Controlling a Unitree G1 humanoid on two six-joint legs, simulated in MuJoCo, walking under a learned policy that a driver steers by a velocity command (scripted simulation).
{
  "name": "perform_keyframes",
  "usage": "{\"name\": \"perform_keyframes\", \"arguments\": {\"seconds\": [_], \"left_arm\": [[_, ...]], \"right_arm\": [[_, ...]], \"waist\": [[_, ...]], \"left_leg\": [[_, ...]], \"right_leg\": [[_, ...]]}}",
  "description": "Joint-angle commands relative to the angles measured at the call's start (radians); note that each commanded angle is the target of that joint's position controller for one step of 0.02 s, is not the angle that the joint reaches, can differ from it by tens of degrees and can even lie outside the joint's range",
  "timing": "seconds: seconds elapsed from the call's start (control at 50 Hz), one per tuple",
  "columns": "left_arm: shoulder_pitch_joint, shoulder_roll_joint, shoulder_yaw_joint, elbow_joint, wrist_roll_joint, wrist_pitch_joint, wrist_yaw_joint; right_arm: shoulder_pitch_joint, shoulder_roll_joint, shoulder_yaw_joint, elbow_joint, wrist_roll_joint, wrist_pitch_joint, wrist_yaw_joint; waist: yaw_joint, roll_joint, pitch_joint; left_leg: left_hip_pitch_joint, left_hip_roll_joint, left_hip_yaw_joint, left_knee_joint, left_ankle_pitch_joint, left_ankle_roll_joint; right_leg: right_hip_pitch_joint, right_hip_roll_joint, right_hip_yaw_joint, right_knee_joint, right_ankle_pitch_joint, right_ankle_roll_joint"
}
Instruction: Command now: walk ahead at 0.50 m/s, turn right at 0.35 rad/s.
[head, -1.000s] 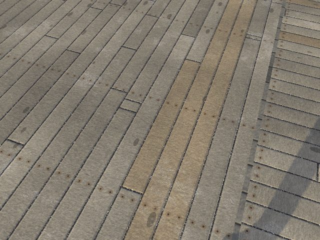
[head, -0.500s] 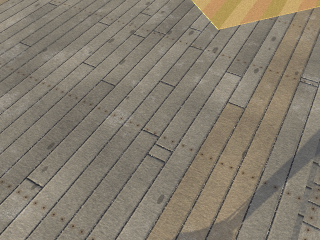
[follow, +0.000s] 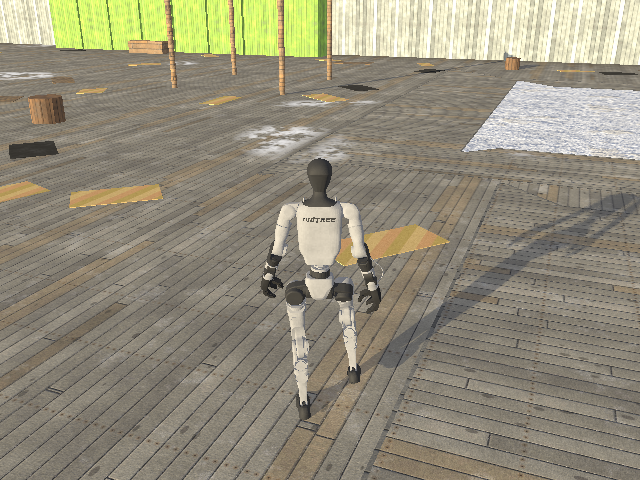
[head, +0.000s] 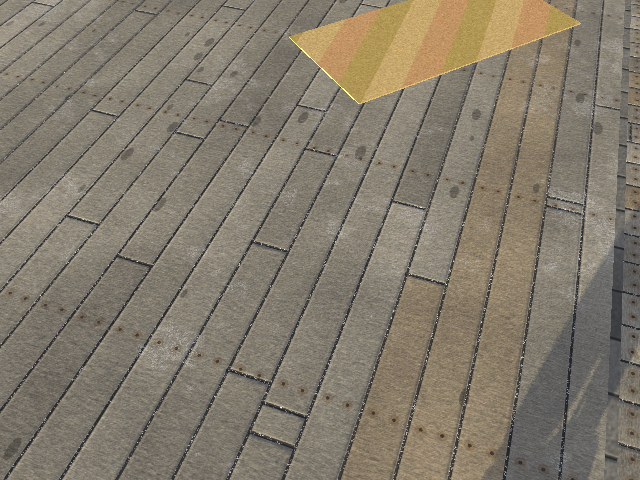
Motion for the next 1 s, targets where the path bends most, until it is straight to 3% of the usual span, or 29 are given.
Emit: {"name": "perform_keyframes", "arguments": {"seconds": [0.02,0.1,0.14,0.18,0.2,0.22,0.24,0.26,0.28,0.3,0.32,0.34,0.36,0.42,0.46,0.54,0.64,0.68,0.7,0.72,0.74,0.76,0.78,0.8,0.82,0.84,0.86,0.9,1.0], "left_arm": [[-0.066,0.025,-0.001,-0.067,0.005,-0.009,-0.014],[-0.171,0.014,-0.011,-0.128,0.003,-0.008,-0.037],[-0.193,0.023,-0.008,-0.161,0.001,-0.008,-0.053],[-0.149,0.054,0.007,-0.175,0.0,-0.005,-0.064],[-0.066,0.083,0.024,-0.164,-0.001,-0.002,-0.066],[0.085,0.131,0.053,-0.129,-0.004,-0.001,-0.061],[0.253,0.222,0.089,-0.097,-0.002,0.007,-0.041],[0.258,0.306,0.1,-0.098,-0.01,0.004,-0.035],[0.296,0.231,0.076,-0.112,0.002,-0.002,-0.032],[0.254,0.177,0.063,-0.113,0.01,-0.01,-0.028],[0.18,0.147,0.053,-0.131,0.006,-0.016,-0.028],[0.107,0.116,0.044,-0.151,0.008,-0.017,-0.029],[0.069,0.097,0.036,-0.168,0.018,-0.018,-0.026],[0.075,0.128,0.042,-0.177,0.01,-0.02,-0.011],[0.109,0.158,0.05,-0.174,0.006,-0.018,0.003],[0.168,0.159,0.051,-0.164,0.0,-0.004,0.014],[0.222,0.147,0.05,-0.149,-0.006,0.01,0.02],[0.215,0.145,0.049,-0.151,0.003,0.015,0.025],[0.206,0.127,0.042,-0.155,0.005,0.016,0.024],[0.195,0.086,0.026,-0.167,0.013,0.012,0.018],[0.281,0.037,0.009,-0.182,0.011,0.005,0.017],[0.372,0.039,0.0,-0.171,-0.011,-0.004,0.016],[0.308,0.13,0.016,-0.168,-0.019,-0.008,0.014],[0.199,0.149,0.02,-0.187,-0.013,-0.007,0.013],[0.132,0.137,0.019,-0.208,0.001,-0.011,0.012],[0.107,0.127,0.022,-0.215,0.013,-0.012,0.01],[0.121,0.108,0.02,-0.215,0.012,-0.011,0.006],[0.132,0.069,0.011,-0.215,0.011,-0.007,0.003],[-0.017,0.03,-0.014,-0.26,0.017,-0.016,-0.005]], "right_arm": [[-0.037,-0.15,-0.027,-0.057,0.006,-0.014,-0.017],[0.035,-0.16,-0.032,-0.027,0.016,0.008,-0.023],[0.035,-0.175,-0.038,-0.028,0.022,0.026,-0.026],[0.002,-0.205,-0.047,-0.046,0.024,0.041,-0.035],[-0.011,-0.217,-0.051,-0.055,0.023,0.05,-0.04],[-0.031,-0.217,-0.048,-0.067,0.025,0.058,-0.044],[-0.022,-0.202,-0.038,-0.092,0.015,0.051,-0.046],[0.081,-0.04,0.012,-0.135,-0.013,0.018,-0.02],[-0.022,-0.118,-0.001,-0.151,0.029,-0.03,-0.003],[-0.115,-0.158,-0.012,-0.182,0.062,-0.054,0.005],[-0.138,-0.155,-0.01,-0.186,0.053,-0.064,0.0],[-0.145,-0.161,-0.02,-0.179,0.027,-0.06,-0.008],[-0.128,-0.168,-0.028,-0.181,0.017,-0.047,-0.01],[-0.126,-0.134,-0.028,-0.2,0.002,-0.012,-0.016],[-0.203,-0.118,-0.022,-0.231,-0.003,-0.004,-0.019],[-0.343,-0.088,-0.009,-0.278,0.007,-0.011,-0.007],[-0.403,-0.138,-0.02,-0.322,0.023,-0.028,0.012],[-0.343,-0.157,-0.027,-0.308,0.022,-0.041,0.018],[-0.259,-0.173,-0.037,-0.285,0.014,-0.047,0.016],[-0.136,-0.208,-0.049,-0.265,-0.003,-0.052,0.012],[0.015,-0.285,-0.07,-0.246,-0.02,-0.048,0.006],[0.09,-0.281,-0.077,-0.193,0.006,-0.033,0.017],[0.045,-0.195,-0.053,-0.213,0.029,-0.028,0.02],[-0.013,-0.155,-0.041,-0.226,0.024,-0.019,0.017],[-0.062,-0.143,-0.033,-0.229,0.013,-0.011,0.018],[-0.089,-0.122,-0.024,-0.228,0.006,-0.011,0.017],[-0.097,-0.117,-0.019,-0.226,0.001,-0.011,0.018],[-0.083,-0.128,-0.022,-0.211,0.011,-0.015,0.019],[-0.041,-0.193,-0.038,-0.184,0.028,-0.003,0.007]], "waist": [[0.004,0.09,0.058],[-0.032,0.073,0.091],[-0.022,0.085,0.091],[0.023,0.123,0.037],[0.072,0.14,-0.019],[0.154,0.125,-0.099],[0.216,0.021,-0.204],[0.1,-0.218,-0.301],[0.165,-0.123,-0.377],[0.173,-0.086,-0.242],[0.131,0.01,-0.162],[0.088,0.056,-0.102],[0.051,0.043,-0.086],[0.021,0.027,-0.046],[0.04,0.019,-0.018],[0.1,-0.026,-0.002],[0.112,-0.052,-0.007],[0.08,-0.084,-0.022],[0.038,-0.085,-0.06],[-0.02,-0.059,-0.167],[-0.031,0.117,-0.322],[-0.016,0.377,-0.374],[-0.034,0.24,-0.236],[-0.041,0.146,-0.123],[-0.02,0.094,-0.041],[0.004,0.096,-0.011],[0.027,0.119,-0.006],[0.039,0.14,-0.015],[0.003,0.118,0.0]], "left_leg": [[-0.073,0.269,-0.051,-0.127,0.224,0.111],[0.095,0.32,-0.005,-0.072,0.292,0.1],[0.167,0.348,0.012,-0.008,0.41,0.086],[0.188,0.353,0.045,0.12,0.737,0.063],[0.177,0.344,0.062,0.249,0.889,0.049],[0.107,0.307,0.088,0.451,0.909,0.02],[-0.135,0.262,0.093,0.759,0.632,-0.024],[-0.592,0.039,-0.003,1.105,-0.331,-0.086],[-0.721,0.029,-0.213,1.213,-0.405,-0.061],[-0.803,0.083,-0.223,1.197,-0.314,-0.033],[-0.767,0.13,-0.216,1.112,-0.224,-0.023],[-0.693,0.159,-0.209,1.022,-0.181,-0.031],[-0.615,0.18,-0.217,0.976,-0.156,-0.04],[-0.563,0.181,-0.19,0.833,-0.11,-0.087],[-0.577,0.162,-0.173,0.691,0.01,-0.115],[-0.484,0.093,-0.156,0.395,0.266,-0.115],[-0.459,0.067,-0.199,0.266,0.208,-0.087],[-0.401,0.069,-0.183,0.247,0.146,-0.055],[-0.284,0.06,-0.16,0.208,0.156,-0.025],[-0.069,0.141,-0.221,0.244,0.166,0.03],[0.293,0.34,-0.523,0.252,0.111,0.158],[0.428,0.481,-0.89,0.135,-0.103,0.266],[0.338,0.452,-0.858,0.098,-0.272,0.228],[0.21,0.406,-0.706,0.087,-0.256,0.186],[0.075,0.364,-0.603,0.057,-0.157,0.171],[-0.003,0.33,-0.534,0.034,-0.064,0.161],[-0.055,0.305,-0.485,0.012,0.0,0.155],[-0.091,0.287,-0.415,-0.021,0.094,0.169],[-0.113,0.259,-0.268,-0.066,0.2,0.157]], "right_leg": [[0.04,0.009,-0.042,-0.136,0.143,-0.001],[-0.027,0.023,-0.079,-0.229,0.09,-0.024],[-0.036,0.038,-0.109,-0.248,-0.005,-0.046],[0.08,0.094,-0.172,-0.247,-0.108,-0.08],[0.199,0.135,-0.2,-0.242,-0.147,-0.102],[0.412,0.179,-0.207,-0.298,-0.103,-0.136],[0.727,0.067,0.005,-0.329,-0.106,-0.2],[1.073,-0.183,0.573,-0.418,-0.249,-0.391],[1.135,-0.217,0.739,-0.548,-0.31,-0.398],[1.053,-0.186,0.586,-0.559,-0.231,-0.345],[0.9,-0.143,0.46,-0.561,-0.134,-0.31],[0.745,-0.107,0.368,-0.577,-0.028,-0.288],[0.648,-0.084,0.321,-0.601,0.042,-0.284],[0.514,-0.049,0.241,-0.644,0.135,-0.286],[0.473,-0.019,0.195,-0.653,0.148,-0.268],[0.431,0.045,0.151,-0.628,0.04,-0.197],[0.57,-0.011,0.285,-0.517,-0.031,-0.174],[0.62,-0.035,0.31,-0.455,0.036,-0.162],[0.621,-0.003,0.292,-0.384,0.13,-0.143],[0.558,0.045,0.244,-0.207,0.148,-0.113],[0.288,0.163,0.133,0.116,-0.07,-0.043],[0.041,0.216,0.081,0.361,-0.555,-0.004],[-0.062,0.158,0.126,0.445,-0.523,-0.005],[-0.077,0.119,0.093,0.456,-0.44,-0.005],[-0.061,0.089,0.061,0.402,-0.381,-0.007],[-0.029,0.053,0.051,0.335,-0.337,-0.009],[0.019,0.034,0.036,0.293,-0.316,-0.009],[0.05,0.019,0.001,0.211,-0.3,0.001],[0.089,0.016,-0.049,-0.107,-0.064,0.024]]}}
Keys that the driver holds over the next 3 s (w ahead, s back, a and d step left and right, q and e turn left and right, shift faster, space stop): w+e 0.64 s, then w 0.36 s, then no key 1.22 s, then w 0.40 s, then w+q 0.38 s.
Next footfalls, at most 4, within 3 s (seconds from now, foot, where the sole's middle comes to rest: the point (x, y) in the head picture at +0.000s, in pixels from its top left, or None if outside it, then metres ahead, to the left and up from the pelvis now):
0.24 right None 0.30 -0.15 -0.78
0.72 left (338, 423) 0.63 -0.04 -0.78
1.18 right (479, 373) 0.74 -0.38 -0.78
1.50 left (373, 347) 0.82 -0.14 -0.78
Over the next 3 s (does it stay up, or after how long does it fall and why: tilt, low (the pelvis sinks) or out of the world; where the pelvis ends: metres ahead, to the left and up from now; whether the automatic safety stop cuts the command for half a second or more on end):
stays up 0.98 -0.39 -0.02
